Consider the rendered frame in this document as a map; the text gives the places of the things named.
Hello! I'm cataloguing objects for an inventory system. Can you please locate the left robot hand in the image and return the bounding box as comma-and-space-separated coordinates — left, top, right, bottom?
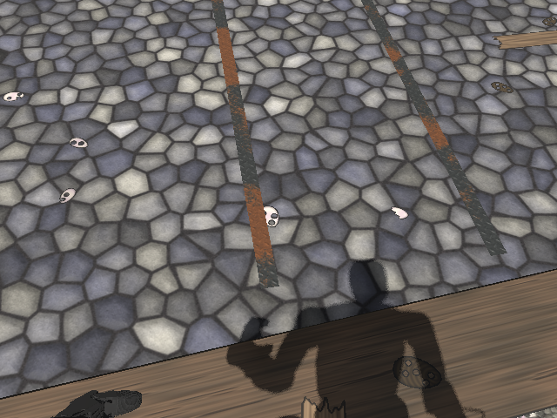
51, 390, 142, 418

